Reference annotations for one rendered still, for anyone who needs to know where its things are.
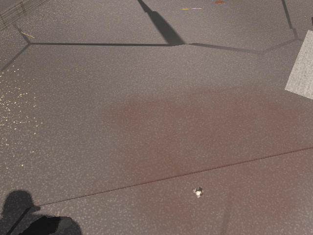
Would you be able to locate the robot left hand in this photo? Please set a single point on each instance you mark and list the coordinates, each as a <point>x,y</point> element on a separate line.
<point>46,226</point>

